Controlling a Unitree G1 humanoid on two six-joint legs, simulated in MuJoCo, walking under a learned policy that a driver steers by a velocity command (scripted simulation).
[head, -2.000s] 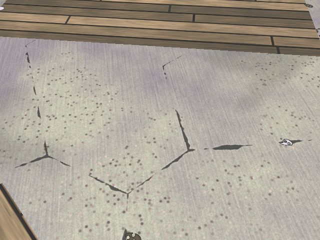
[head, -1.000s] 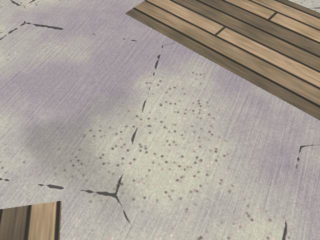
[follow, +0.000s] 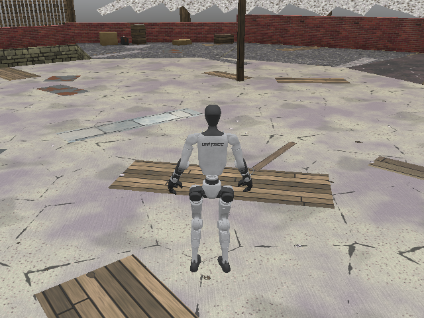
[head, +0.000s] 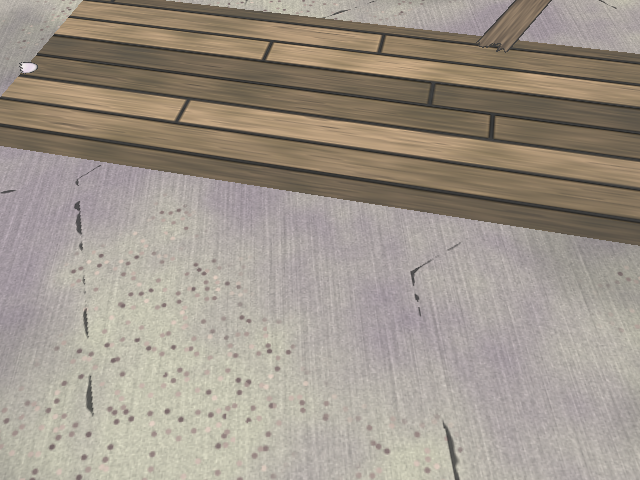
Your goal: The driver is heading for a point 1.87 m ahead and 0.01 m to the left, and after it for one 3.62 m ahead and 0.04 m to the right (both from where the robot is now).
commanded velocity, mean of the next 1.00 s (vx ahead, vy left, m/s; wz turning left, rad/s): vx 0.14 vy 0.00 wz -0.21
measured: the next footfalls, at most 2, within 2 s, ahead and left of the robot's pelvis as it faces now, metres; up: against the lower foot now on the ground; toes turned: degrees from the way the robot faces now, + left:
left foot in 0.02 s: +0.05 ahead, +0.13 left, +0.00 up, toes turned -6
right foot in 0.40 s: +0.02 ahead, -0.14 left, +0.00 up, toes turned -7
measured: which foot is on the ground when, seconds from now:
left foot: up 0.00-0.00, down 0.02-0.42, up 0.44-0.82, down 0.84-1.00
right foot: down 0.00-0.02, up 0.04-0.38, down 0.40-0.84, up 0.86-1.00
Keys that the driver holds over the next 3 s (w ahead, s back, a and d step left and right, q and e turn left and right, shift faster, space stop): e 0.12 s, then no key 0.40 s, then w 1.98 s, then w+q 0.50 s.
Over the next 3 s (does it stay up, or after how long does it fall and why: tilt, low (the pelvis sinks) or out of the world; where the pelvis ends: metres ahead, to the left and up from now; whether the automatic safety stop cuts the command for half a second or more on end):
stays up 1.25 -0.13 -0.02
